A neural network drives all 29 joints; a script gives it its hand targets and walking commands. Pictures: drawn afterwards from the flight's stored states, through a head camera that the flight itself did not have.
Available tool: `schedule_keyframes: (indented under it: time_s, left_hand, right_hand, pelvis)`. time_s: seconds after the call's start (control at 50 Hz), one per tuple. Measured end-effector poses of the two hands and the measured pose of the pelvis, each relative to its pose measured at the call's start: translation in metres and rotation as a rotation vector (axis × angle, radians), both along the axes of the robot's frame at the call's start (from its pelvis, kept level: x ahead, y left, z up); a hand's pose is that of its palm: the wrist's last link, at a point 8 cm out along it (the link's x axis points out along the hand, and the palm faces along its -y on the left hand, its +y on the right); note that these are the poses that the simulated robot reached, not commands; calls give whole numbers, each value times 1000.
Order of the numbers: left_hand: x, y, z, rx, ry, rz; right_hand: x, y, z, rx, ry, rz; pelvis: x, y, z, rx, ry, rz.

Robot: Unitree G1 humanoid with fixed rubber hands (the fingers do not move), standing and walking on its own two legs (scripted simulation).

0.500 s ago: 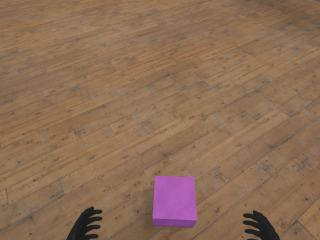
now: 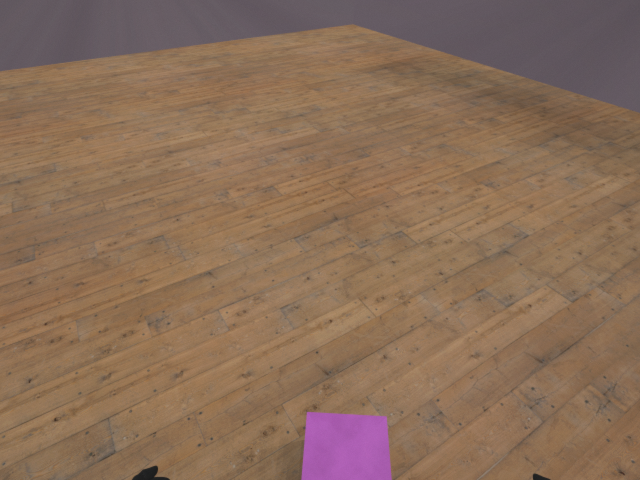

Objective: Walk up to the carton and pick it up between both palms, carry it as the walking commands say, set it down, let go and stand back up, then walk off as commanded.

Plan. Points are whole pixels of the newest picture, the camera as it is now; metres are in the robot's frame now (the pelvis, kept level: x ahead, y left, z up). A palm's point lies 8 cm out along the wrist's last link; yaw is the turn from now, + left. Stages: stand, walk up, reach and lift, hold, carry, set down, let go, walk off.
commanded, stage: stand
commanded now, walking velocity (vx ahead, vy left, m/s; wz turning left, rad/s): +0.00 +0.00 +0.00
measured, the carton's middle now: (345, 469) +0.41 -0.03 -0.68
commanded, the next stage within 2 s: walk off in 1.64 s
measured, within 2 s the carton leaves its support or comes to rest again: neither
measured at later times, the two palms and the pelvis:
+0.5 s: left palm out of the picture +0.03 +0.28 -0.11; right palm out of the picture +0.03 -0.28 -0.10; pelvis -0.04 +0.00 +0.00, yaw -1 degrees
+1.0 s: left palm out of the picture -0.03 +0.28 -0.12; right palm out of the picture -0.02 -0.30 -0.11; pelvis -0.06 -0.01 +0.01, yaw -1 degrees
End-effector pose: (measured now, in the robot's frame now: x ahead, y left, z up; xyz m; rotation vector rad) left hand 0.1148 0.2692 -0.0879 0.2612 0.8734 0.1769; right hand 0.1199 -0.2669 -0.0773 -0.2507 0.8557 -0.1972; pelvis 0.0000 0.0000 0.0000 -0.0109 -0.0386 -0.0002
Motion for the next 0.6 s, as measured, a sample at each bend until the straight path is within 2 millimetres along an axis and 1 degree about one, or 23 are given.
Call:
schedule_keyframes:
  time_s: [0.08,0.16,0.3,0.42,0.6]
  left_hand:
    - [-14,14,-1,32,19,21]
    - [-25,20,-3,40,36,27]
    - [-46,16,-9,25,74,19]
    - [-66,12,-14,11,110,18]
    - [-103,13,-21,13,192,34]
  right_hand:
    - [-14,-14,-1,-33,13,-24]
    - [-29,-19,-3,-49,35,-33]
    - [-56,-15,-11,-39,81,-24]
    - [-74,-12,-17,-26,116,-8]
    - [-100,-17,-24,-25,179,-3]
  pelvis:
    - [-1,1,0,0,4,-1]
    - [-6,2,1,2,4,-4]
    - [-18,2,3,4,-2,-6]
    - [-29,1,4,5,-6,-9]
    - [-45,-2,4,7,-14,-10]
